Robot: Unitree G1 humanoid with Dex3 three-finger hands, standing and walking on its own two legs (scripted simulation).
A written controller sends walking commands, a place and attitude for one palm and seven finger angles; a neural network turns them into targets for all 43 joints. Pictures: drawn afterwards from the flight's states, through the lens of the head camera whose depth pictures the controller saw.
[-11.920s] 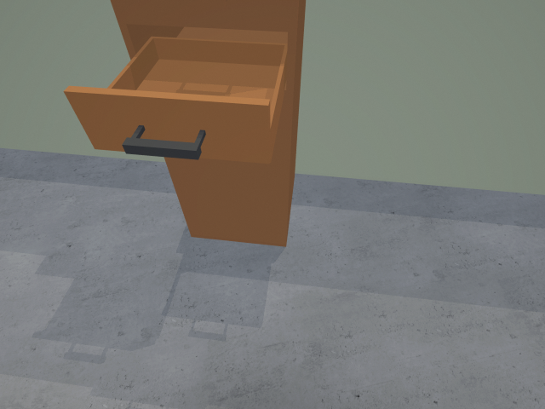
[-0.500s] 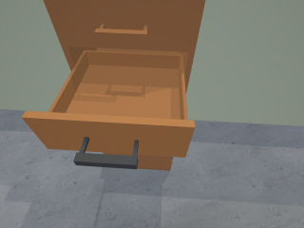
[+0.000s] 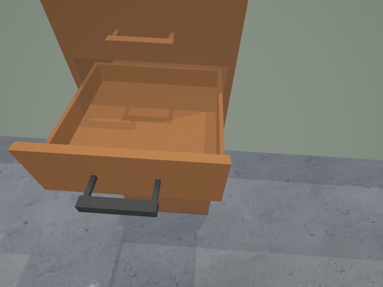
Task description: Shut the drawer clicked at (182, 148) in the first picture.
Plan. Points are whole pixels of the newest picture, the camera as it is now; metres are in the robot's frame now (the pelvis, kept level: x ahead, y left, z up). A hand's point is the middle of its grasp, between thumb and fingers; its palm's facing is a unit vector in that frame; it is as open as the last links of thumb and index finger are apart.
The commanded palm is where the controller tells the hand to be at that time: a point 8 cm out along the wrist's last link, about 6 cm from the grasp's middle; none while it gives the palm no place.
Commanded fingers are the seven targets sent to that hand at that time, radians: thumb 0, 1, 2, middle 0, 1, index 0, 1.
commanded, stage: raise the hand and make a fist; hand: left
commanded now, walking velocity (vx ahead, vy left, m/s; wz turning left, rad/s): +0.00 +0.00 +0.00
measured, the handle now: (121, 194) +0.26 +0.16 +0.08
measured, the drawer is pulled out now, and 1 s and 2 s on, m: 0.30 0.30 0.30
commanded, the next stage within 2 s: bring the fist close to the handle in 1.82 s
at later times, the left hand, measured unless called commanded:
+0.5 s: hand out of the picture +0.08 +0.15 +0.04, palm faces +0.13 -0.99 -0.03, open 5.2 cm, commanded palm +0.07 +0.21 +0.03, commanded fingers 0.00 0.90 0.90 -0.80 -0.95 -0.80 -0.95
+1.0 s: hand out of the picture +0.10 +0.14 +0.09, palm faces +0.00 -1.00 -0.06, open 3.2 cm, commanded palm +0.05 +0.19 +0.12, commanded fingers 0.00 0.90 0.90 -1.30 -1.49 -1.30 -1.49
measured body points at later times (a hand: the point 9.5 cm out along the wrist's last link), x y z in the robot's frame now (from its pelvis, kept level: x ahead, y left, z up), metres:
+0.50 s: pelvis -0.07 -0.04 -0.05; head -0.05 -0.04 +0.40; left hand +0.07 +0.21 +0.04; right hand +0.18 -0.26 -0.09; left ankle -0.04 +0.09 -0.73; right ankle -0.03 -0.11 -0.73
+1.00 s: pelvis -0.03 +0.00 -0.03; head -0.04 -0.02 +0.42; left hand +0.10 +0.20 +0.09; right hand +0.17 -0.22 -0.08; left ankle -0.04 +0.09 -0.73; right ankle -0.03 -0.11 -0.73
